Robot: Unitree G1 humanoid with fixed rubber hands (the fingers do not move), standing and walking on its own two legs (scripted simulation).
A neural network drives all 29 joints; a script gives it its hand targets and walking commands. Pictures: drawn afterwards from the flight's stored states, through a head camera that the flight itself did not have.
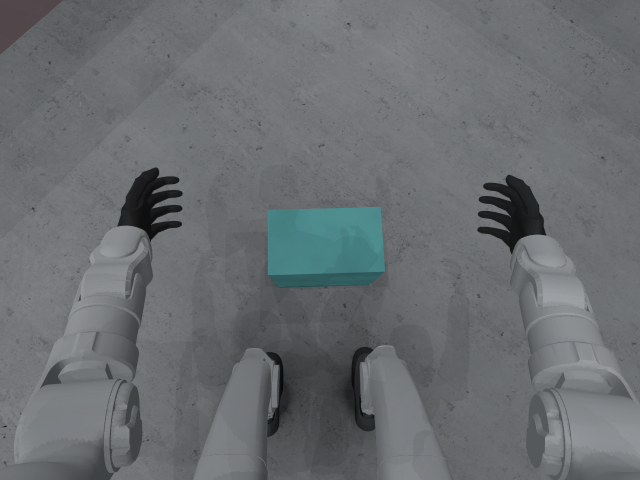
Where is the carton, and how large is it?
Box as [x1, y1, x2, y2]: [268, 207, 384, 287]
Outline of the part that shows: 380,207 268,210 268,275 279,287 369,284 384,271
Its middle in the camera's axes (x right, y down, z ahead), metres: +0.01 +0.02 +0.96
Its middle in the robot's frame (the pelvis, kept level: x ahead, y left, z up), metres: +0.46 -0.01 -0.55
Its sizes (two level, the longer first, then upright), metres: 0.249 0.144 0.264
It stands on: the floor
